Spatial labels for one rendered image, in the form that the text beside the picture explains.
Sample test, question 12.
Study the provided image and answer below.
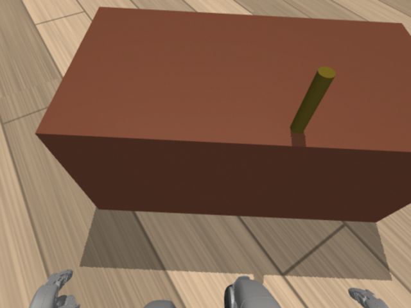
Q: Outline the can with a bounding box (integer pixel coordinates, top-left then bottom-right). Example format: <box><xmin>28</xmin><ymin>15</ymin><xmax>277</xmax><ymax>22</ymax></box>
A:
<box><xmin>290</xmin><ymin>67</ymin><xmax>336</xmax><ymax>134</ymax></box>

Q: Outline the left robot hand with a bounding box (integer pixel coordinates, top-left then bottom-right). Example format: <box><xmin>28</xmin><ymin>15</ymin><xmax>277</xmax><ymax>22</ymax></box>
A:
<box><xmin>29</xmin><ymin>269</ymin><xmax>80</xmax><ymax>308</ymax></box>

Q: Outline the right robot hand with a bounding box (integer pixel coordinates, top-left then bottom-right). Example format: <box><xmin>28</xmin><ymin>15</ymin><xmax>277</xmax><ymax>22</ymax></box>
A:
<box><xmin>348</xmin><ymin>288</ymin><xmax>389</xmax><ymax>308</ymax></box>

